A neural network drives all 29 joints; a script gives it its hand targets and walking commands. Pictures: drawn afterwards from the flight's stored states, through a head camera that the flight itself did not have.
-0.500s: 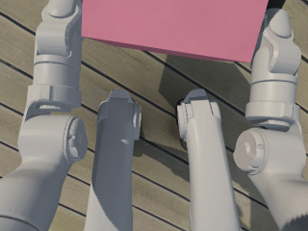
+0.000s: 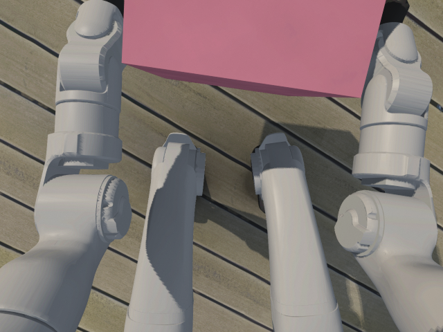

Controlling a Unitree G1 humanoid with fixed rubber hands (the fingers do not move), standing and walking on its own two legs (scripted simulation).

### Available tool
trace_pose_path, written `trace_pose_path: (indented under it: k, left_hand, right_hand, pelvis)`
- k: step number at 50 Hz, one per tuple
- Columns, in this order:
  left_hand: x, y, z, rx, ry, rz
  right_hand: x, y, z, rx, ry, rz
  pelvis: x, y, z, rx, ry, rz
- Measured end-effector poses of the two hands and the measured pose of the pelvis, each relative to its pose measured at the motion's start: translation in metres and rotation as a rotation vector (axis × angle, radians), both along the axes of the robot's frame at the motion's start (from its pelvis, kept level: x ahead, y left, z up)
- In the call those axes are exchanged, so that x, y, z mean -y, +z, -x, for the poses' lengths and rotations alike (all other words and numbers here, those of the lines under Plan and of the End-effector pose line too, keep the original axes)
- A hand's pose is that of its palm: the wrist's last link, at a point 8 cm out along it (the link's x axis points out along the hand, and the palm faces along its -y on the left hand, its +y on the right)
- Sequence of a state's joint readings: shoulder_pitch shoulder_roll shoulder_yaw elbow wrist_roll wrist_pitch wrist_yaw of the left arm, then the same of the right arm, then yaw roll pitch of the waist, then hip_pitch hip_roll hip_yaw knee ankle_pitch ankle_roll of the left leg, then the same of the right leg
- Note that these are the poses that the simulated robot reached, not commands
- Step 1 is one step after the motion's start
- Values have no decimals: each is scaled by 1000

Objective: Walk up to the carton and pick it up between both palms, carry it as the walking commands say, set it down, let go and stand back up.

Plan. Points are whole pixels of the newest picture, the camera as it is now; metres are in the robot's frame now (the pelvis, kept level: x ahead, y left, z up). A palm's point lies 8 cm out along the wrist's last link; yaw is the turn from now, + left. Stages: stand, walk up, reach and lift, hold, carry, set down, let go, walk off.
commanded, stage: reach and lift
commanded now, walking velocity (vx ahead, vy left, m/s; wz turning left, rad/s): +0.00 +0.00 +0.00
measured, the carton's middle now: (240, 34) +0.50 -0.02 -0.16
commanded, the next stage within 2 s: none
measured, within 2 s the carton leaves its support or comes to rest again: neither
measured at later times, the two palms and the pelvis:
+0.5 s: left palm out of the picture +0.50 +0.15 -0.04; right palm (422, 17) +0.48 -0.19 -0.03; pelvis +0.00 +0.00 +0.06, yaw +0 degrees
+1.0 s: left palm out of the picture +0.49 +0.15 +0.03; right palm out of the picture +0.46 -0.20 +0.05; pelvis +0.01 +0.00 +0.11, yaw +0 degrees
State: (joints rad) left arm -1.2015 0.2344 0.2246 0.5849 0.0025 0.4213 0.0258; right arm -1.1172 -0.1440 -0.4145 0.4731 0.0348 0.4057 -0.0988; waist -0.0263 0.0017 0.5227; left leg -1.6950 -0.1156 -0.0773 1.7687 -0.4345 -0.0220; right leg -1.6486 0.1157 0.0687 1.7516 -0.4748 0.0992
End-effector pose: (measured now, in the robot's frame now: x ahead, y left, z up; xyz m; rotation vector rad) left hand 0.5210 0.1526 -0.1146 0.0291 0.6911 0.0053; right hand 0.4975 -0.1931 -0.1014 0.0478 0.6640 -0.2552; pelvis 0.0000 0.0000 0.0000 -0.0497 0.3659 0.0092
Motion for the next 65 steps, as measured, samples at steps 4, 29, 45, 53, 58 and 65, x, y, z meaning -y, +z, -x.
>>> trace_pose_path:
  k: [4,29,45,53,58,65]
  left_hand:
    - [0,11,2,1,-1,-2]
    - [1,84,19,6,-7,-6]
    - [2,132,30,6,-11,-7]
    - [1,157,34,8,-14,-4]
    - [0,173,36,8,-15,-2]
    - [-2,194,40,5,-17,2]
  right_hand:
    - [0,11,2,1,3,2]
    - [1,84,19,3,14,20]
    - [2,133,30,1,24,34]
    - [2,159,35,2,26,42]
    - [1,174,38,2,28,48]
    - [-2,196,43,-2,30,53]
  pelvis:
    - [0,9,-1,10,0,-2]
    - [0,65,-5,91,-3,-17]
    - [2,101,-9,153,-4,-28]
    - [3,121,-13,184,-4,-32]
    - [2,134,-16,201,-3,-33]
    - [1,151,-24,213,-2,-32]
